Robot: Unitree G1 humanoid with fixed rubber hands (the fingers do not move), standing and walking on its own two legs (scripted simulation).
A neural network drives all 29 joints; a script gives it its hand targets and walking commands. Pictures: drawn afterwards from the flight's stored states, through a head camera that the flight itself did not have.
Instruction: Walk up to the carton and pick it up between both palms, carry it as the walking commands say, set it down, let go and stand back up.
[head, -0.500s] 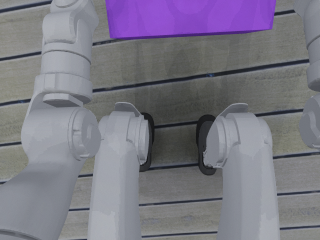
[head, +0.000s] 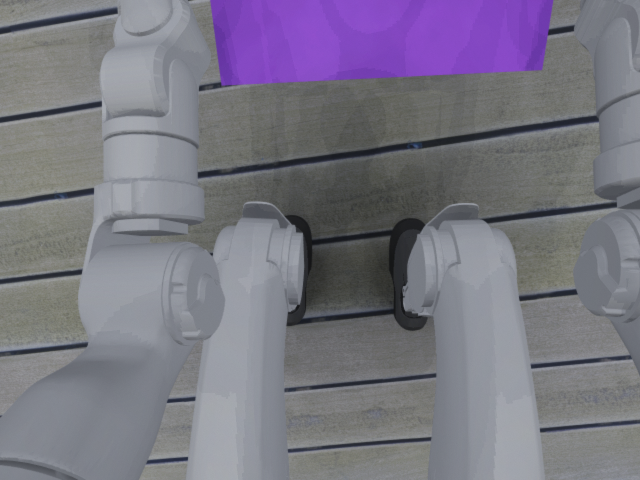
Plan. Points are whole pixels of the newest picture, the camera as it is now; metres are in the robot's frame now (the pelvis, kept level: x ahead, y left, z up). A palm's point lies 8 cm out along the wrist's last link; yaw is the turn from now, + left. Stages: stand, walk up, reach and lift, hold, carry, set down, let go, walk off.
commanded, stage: reach and lift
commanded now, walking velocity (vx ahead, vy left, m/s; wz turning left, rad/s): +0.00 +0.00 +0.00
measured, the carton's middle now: out of the picture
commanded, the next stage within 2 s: none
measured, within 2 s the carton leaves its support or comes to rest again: neither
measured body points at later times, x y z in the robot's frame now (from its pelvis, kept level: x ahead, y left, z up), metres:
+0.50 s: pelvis -0.01 -0.01 +0.05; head +0.33 -0.01 +0.34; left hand +0.53 +0.19 -0.05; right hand +0.55 -0.19 -0.06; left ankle +0.15 +0.11 -0.42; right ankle +0.15 -0.11 -0.42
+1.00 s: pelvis -0.01 +0.00 +0.10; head +0.30 +0.01 +0.42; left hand +0.51 +0.19 +0.02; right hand +0.53 -0.18 +0.01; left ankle +0.15 +0.11 -0.42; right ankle +0.15 -0.11 -0.42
